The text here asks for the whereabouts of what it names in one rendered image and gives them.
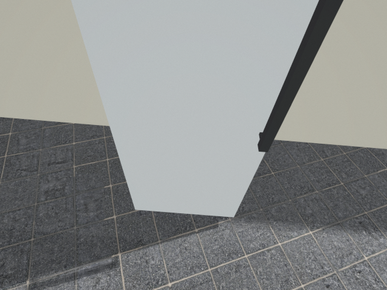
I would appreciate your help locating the fridge door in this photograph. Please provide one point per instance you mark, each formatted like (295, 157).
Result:
(187, 86)

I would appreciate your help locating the handle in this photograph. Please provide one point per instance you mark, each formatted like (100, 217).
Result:
(317, 29)

